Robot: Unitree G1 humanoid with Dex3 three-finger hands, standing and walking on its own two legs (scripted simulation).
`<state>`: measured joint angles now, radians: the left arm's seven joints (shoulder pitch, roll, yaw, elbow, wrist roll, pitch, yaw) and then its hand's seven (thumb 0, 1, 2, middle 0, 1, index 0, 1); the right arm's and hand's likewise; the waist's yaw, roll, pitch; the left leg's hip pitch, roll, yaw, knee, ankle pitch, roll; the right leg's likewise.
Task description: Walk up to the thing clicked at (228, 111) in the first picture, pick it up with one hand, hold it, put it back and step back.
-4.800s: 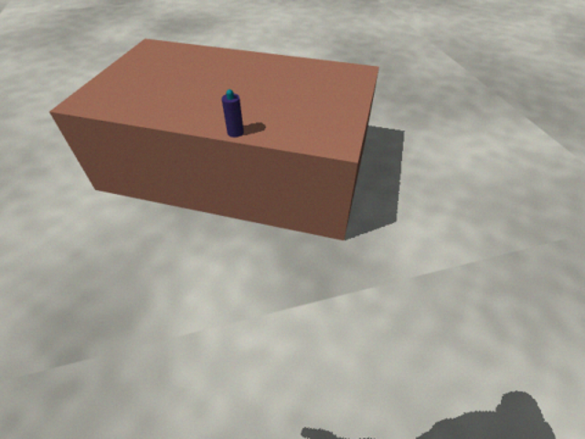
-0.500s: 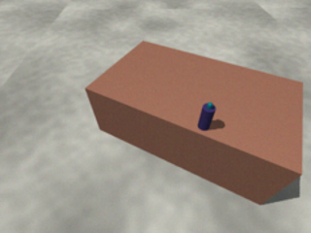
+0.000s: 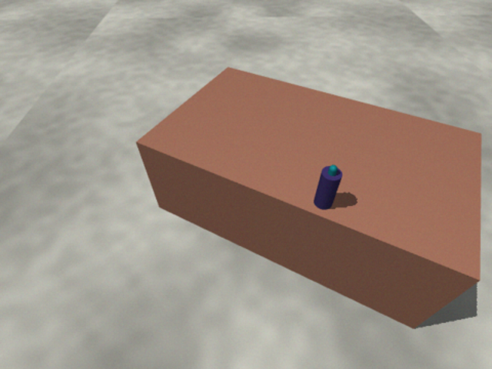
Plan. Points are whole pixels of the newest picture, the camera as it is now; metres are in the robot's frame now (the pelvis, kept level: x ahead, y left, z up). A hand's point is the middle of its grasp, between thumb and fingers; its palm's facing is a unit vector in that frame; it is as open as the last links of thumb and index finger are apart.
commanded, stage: stand
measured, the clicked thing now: (328, 185) +0.70 -0.24 -0.24
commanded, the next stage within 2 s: none
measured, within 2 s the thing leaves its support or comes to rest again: neither
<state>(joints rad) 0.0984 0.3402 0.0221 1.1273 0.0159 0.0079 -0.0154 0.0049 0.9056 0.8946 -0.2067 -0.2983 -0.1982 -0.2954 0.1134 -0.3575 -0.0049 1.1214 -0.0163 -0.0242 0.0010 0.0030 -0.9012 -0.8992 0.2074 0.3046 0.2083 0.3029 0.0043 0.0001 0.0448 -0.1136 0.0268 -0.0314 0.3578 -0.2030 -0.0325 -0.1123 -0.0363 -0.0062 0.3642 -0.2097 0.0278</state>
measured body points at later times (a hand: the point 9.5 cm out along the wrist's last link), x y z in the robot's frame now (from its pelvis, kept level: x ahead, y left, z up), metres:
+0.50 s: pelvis -0.01 +0.00 +0.00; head +0.00 +0.00 +0.45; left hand +0.06 +0.31 -0.13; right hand +0.06 -0.30 -0.13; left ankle +0.00 +0.14 -0.75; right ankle -0.01 -0.14 -0.75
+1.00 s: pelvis -0.01 +0.00 +0.00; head +0.00 +0.00 +0.45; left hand +0.06 +0.31 -0.13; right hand +0.06 -0.30 -0.13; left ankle +0.00 +0.14 -0.75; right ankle -0.01 -0.14 -0.75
